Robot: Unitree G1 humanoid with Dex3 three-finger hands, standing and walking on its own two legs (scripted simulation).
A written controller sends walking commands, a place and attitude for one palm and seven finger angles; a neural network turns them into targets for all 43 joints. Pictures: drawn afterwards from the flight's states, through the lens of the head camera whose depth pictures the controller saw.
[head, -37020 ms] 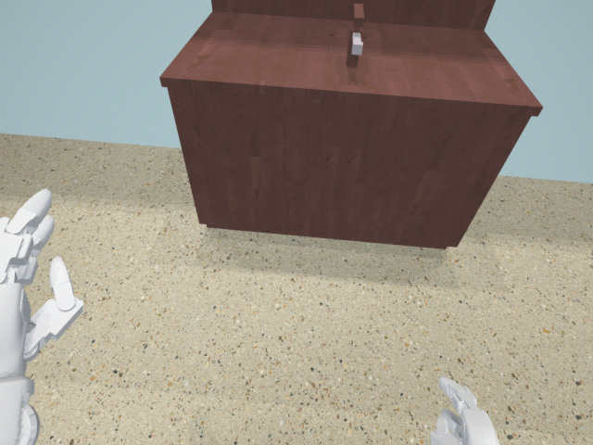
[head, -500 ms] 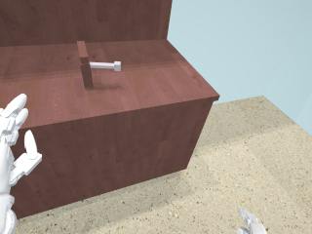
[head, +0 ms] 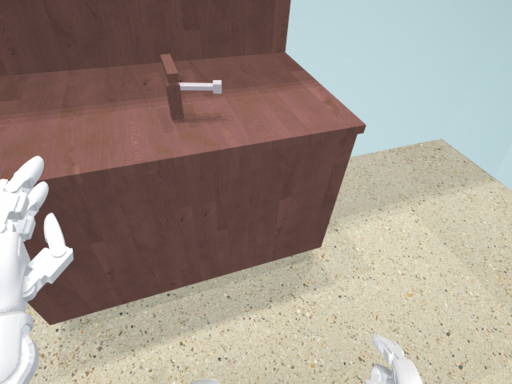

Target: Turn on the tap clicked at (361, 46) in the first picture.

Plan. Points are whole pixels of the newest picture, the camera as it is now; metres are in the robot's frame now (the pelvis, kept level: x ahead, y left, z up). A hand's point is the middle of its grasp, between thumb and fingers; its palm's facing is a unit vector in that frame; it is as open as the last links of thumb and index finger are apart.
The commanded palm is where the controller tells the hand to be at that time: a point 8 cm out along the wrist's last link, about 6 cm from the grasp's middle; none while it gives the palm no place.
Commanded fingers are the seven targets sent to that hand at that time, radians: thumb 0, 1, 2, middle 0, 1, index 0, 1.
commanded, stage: stop stepping back and stand still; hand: left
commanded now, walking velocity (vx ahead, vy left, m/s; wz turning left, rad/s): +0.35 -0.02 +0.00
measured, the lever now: (217, 86) +0.85 +0.21 +0.08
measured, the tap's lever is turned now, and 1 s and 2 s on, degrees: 74 74 74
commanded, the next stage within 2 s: stand and check the lever's angle in 1.06 s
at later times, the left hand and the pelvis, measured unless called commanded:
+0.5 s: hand (75, 262) +0.20 +0.25 +0.16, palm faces +0.42 -0.83 -0.37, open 7.5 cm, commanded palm +0.14 +0.29 +0.17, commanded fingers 0.00 0.90 0.90 -0.20 -0.30 -0.20 -0.30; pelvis -0.01 +0.01 -0.01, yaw +2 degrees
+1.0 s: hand (90, 241) +0.24 +0.25 +0.15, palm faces +0.40 -0.83 -0.38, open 7.5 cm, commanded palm +0.18 +0.29 +0.17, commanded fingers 0.00 0.90 0.90 -0.20 -0.30 -0.20 -0.30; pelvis +0.03 +0.01 +0.00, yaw +2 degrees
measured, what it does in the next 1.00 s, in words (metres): steps on the spot: left foot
